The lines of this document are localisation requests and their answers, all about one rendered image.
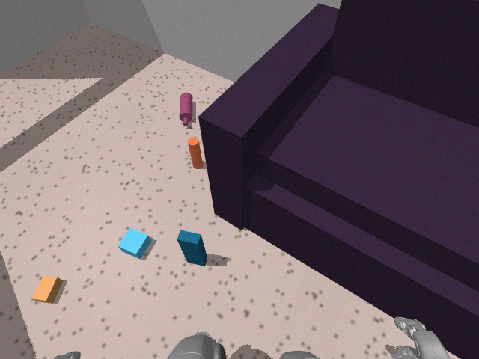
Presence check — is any right robot hand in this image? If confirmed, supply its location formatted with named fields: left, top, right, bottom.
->
left=391, top=317, right=450, bottom=359

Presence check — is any sofa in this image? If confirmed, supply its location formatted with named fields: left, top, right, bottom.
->
left=198, top=0, right=479, bottom=359

